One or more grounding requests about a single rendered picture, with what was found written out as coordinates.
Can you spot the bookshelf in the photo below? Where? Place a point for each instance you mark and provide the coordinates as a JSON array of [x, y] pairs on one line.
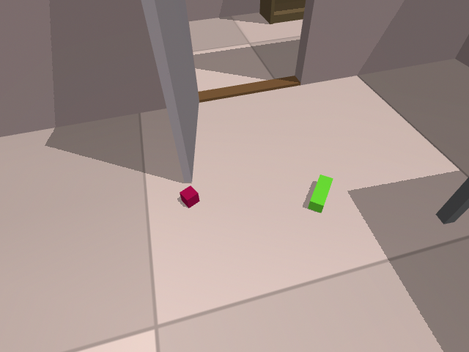
[[276, 11]]

